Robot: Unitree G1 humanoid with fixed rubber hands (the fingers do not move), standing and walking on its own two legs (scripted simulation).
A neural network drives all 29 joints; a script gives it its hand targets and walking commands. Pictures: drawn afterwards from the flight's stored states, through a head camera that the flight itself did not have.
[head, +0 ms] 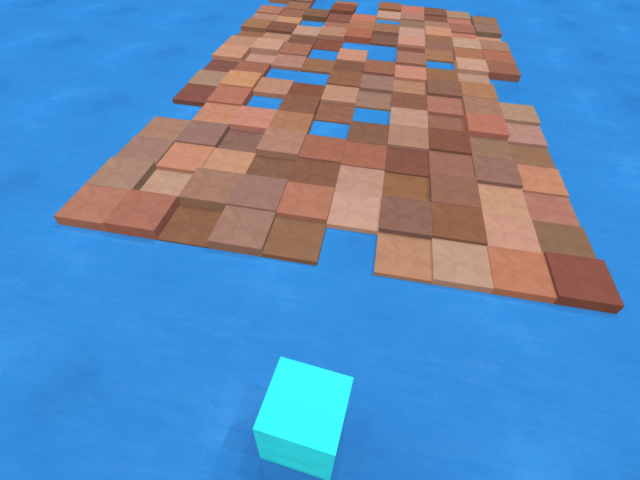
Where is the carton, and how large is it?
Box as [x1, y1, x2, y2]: [253, 356, 353, 479]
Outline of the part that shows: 280,356 253,426 253,432 260,457 324,479 329,479 353,377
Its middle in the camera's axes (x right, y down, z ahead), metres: -0.04 +0.50 +1.08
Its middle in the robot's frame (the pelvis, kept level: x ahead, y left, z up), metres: +0.44 +0.02 -0.65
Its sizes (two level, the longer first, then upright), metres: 0.210 0.200 0.250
